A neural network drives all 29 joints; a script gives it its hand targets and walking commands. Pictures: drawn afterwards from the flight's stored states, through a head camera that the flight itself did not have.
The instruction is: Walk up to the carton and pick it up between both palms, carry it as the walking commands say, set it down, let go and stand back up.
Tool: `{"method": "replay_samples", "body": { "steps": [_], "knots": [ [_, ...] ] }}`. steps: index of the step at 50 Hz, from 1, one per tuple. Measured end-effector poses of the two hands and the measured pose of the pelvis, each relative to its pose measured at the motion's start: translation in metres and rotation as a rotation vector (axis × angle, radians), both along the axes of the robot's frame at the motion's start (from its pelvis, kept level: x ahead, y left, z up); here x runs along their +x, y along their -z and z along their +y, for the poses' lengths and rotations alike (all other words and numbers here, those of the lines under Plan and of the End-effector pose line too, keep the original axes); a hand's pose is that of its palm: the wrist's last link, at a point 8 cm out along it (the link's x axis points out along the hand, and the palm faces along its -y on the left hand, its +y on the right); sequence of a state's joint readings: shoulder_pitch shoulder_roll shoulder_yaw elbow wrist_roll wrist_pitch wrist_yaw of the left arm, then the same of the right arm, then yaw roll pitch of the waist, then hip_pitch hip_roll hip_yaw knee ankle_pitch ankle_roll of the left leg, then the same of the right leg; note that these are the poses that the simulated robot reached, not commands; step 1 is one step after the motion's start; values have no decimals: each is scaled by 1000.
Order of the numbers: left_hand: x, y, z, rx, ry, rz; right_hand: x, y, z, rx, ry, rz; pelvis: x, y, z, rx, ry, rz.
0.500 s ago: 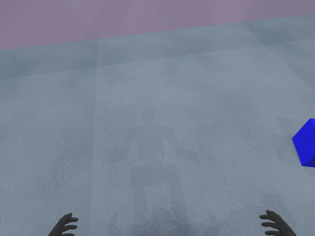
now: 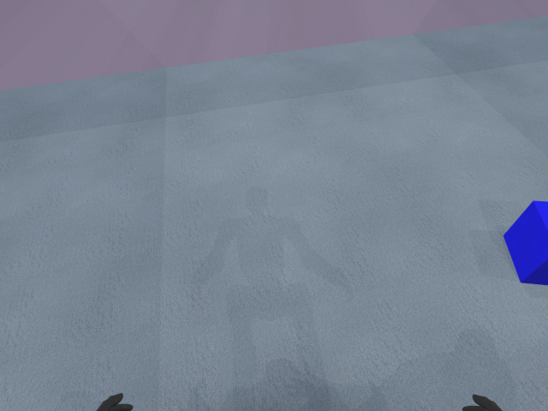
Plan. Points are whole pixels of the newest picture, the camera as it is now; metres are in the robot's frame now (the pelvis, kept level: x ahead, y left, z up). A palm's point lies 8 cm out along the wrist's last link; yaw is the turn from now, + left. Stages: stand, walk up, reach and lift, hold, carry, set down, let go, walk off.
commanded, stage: stand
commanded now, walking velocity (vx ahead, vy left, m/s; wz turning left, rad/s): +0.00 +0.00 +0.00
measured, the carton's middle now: out of the picture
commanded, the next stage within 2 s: walk up in 0.50 s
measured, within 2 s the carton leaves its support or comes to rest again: neither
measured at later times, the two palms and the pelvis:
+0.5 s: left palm out of the picture +0.10 +0.31 -0.10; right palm out of the picture +0.10 -0.29 -0.10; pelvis +0.01 +0.01 +0.01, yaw +0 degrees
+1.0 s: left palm out of the picture +0.11 +0.24 -0.12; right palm out of the picture +0.02 -0.28 -0.14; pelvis -0.01 +0.00 +0.00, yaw -10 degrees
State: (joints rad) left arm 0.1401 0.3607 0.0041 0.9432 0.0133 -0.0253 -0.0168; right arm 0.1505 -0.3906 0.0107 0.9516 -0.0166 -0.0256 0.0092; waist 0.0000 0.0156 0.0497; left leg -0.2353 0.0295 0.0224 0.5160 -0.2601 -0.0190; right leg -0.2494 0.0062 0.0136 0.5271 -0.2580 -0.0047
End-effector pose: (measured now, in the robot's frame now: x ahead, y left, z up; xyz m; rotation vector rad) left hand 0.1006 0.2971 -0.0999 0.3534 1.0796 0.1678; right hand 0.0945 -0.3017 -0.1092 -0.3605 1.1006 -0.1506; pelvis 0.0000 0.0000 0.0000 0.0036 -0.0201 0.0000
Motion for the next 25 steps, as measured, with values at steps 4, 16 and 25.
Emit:
{"method": "replay_samples", "body": {
  "steps": [4, 16, 25],
  "knots": [
    [3, 0, 1, -6, -1, 6, -3, -2, 1, -1, 11, 18, 3, -3, 1, 0, 2, 0],
    [7, -1, 8, -8, -17, 26, 5, -9, 4, -16, 21, 25, 8, -8, 6, -3, 3, -9],
    [-3, -1, 13, -1, -34, 57, 9, -10, 7, -11, 24, 31, 9, -10, 9, -5, 4, -14]
  ]
}}
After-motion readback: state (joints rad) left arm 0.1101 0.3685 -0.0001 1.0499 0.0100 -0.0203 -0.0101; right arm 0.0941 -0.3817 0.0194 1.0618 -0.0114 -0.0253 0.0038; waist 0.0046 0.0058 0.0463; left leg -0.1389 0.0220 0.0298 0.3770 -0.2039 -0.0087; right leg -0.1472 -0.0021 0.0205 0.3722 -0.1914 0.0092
